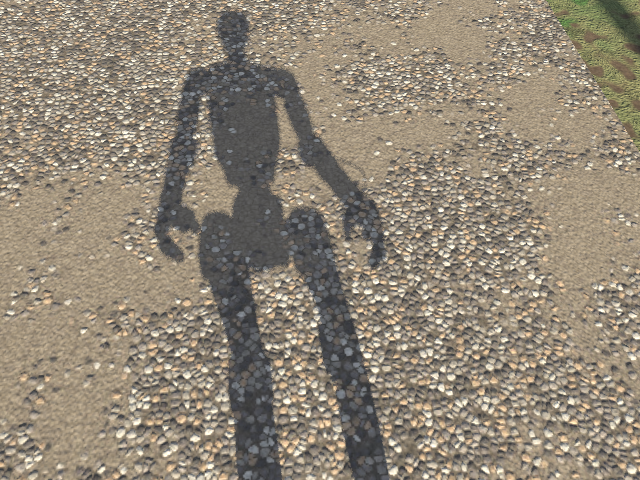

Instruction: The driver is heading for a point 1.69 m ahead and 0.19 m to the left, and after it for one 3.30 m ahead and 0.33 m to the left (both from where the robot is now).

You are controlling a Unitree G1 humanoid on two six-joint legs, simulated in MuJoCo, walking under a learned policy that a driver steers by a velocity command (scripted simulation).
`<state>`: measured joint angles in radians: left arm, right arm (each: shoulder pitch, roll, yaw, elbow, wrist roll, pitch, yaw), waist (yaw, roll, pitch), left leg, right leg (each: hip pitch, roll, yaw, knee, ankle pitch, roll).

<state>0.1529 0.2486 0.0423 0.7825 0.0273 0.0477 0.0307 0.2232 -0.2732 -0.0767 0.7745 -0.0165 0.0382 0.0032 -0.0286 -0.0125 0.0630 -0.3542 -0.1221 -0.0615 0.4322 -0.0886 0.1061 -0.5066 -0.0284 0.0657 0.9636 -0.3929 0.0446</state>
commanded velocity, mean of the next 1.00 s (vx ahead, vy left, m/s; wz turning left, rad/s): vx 0.01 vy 0.00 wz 0.41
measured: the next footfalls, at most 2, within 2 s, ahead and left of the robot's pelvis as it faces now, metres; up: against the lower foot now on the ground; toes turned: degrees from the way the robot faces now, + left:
right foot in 0.20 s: +0.06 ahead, -0.14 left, +0.00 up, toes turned +12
left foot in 0.64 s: -0.02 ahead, +0.07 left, +0.00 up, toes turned +21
